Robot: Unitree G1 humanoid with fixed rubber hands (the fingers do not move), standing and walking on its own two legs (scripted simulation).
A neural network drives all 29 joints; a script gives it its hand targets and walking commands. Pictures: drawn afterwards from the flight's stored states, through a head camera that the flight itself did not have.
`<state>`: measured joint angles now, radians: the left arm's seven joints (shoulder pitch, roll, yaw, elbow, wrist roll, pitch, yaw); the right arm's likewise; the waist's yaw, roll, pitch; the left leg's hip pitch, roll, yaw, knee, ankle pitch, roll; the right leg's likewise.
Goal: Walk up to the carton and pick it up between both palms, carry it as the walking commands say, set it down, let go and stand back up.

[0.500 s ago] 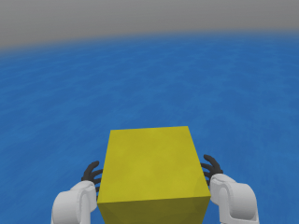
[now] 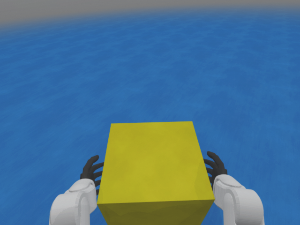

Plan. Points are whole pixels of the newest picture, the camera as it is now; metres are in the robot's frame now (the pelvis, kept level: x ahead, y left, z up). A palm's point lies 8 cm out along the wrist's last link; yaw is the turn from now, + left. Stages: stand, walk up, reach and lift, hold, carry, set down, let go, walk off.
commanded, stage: carry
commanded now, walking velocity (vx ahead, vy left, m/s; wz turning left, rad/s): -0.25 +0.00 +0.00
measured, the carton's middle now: (153, 178) +0.27 +0.00 +0.05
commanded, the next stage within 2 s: none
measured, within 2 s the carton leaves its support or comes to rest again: neither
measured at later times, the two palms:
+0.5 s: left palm out of the picture -0.01 +0.17 +0.09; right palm out of the picture +0.01 -0.14 +0.09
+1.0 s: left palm out of the picture -0.21 +0.19 +0.09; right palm out of the picture -0.19 -0.12 +0.10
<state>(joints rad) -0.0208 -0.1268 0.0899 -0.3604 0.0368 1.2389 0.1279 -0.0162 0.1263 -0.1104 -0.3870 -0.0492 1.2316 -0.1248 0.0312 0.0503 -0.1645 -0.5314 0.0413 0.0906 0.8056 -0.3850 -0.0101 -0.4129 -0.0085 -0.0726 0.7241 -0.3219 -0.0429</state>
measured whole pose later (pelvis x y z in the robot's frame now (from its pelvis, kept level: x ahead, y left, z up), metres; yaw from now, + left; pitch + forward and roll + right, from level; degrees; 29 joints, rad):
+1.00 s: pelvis -0.43 +0.02 +0.01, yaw +1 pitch +1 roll +0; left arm 0.03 -0.13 0.10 -0.47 0.03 1.24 0.12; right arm -0.01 0.13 -0.07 -0.44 -0.03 1.22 -0.13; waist 0.01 -0.02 -0.13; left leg -0.42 0.03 0.08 0.67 -0.27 0.01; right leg -0.59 -0.04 -0.04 1.00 -0.38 0.02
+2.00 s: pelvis -0.82 +0.02 +0.01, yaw +1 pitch +3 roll +1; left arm 0.00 -0.13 0.09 -0.48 0.03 1.22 0.12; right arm -0.01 0.13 -0.08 -0.49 -0.03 1.21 -0.13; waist -0.03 -0.01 -0.10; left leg -0.39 0.02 0.08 0.66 -0.31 0.01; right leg -0.58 -0.04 -0.05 0.71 -0.30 0.01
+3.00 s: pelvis -1.19 +0.01 +0.00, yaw +1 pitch +3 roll +1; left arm 0.01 -0.13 0.06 -0.52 0.03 1.21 0.12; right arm 0.00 0.13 -0.10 -0.55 -0.02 1.21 -0.13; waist -0.04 0.01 -0.08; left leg -0.36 0.02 0.06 0.66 -0.38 0.00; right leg -0.55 -0.05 -0.08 0.61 -0.13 -0.02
